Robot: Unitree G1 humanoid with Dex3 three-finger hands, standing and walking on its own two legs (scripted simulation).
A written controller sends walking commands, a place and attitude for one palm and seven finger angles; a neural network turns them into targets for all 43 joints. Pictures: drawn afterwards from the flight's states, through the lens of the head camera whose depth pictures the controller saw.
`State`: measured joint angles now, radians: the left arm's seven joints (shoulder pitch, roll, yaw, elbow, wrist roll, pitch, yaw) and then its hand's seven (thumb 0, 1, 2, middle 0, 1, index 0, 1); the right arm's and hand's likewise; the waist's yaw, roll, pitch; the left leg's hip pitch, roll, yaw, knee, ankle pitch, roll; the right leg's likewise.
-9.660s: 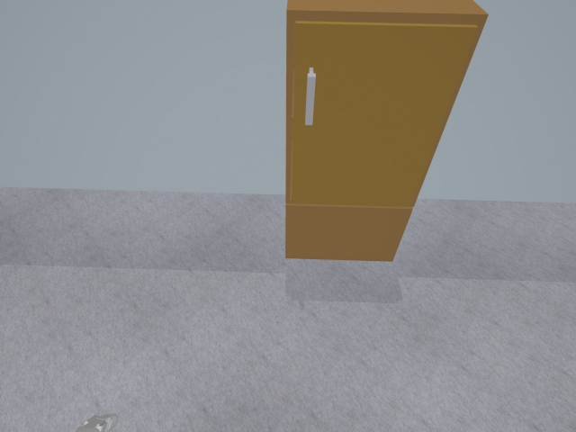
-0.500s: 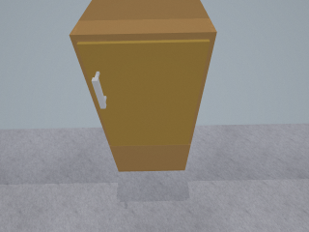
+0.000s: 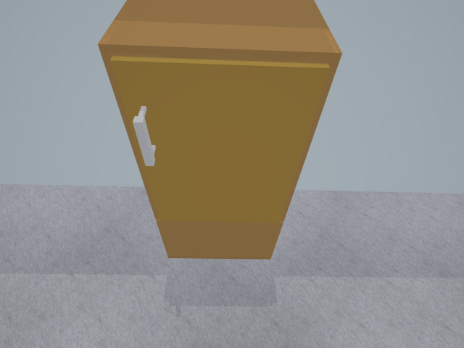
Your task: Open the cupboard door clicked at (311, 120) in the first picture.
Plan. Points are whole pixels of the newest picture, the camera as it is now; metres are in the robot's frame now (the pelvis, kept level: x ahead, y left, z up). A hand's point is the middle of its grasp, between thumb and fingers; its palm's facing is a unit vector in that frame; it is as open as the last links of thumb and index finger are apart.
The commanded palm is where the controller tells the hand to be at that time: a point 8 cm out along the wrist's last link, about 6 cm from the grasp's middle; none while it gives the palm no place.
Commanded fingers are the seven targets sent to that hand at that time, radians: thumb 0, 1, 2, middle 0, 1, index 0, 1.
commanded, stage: come to a stop and stand still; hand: left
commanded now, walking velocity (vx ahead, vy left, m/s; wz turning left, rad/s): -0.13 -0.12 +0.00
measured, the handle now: (146, 136) +0.54 +0.23 +0.03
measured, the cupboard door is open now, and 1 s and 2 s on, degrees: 0 0 0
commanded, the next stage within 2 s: look again from close up in 1.10 s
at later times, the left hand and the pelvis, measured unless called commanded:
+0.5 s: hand out of the picture +0.07 +0.16 -0.17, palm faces +0.08 -0.97 -0.22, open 7.2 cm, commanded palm none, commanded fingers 0.00 0.90 0.90 -0.20 -0.30 -0.20 -0.30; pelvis +0.00 -0.03 +0.00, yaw +2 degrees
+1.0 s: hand out of the picture -0.01 +0.12 -0.16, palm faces +0.02 -0.98 -0.19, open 7.3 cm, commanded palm none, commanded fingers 0.00 0.90 0.90 -0.20 -0.30 -0.20 -0.30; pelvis +0.00 -0.04 +0.00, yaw +1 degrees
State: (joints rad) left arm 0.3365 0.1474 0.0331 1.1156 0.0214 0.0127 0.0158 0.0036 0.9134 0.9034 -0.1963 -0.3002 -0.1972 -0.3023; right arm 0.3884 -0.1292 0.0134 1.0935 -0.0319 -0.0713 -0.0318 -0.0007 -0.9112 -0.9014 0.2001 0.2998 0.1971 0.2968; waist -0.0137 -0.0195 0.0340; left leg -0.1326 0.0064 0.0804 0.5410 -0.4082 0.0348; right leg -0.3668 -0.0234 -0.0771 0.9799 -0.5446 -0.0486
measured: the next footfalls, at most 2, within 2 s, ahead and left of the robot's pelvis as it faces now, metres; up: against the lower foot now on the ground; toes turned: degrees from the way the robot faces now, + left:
right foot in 0.18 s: +0.12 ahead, -0.12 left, +0.00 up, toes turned -4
left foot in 0.56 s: +0.02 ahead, +0.08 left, +0.00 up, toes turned +2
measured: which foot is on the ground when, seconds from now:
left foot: down 0.00-0.20, up 0.22-0.54, down 0.56-1.00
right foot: up 0.00-0.16, down 0.18-0.56, up 0.58-0.84, down 0.86-1.00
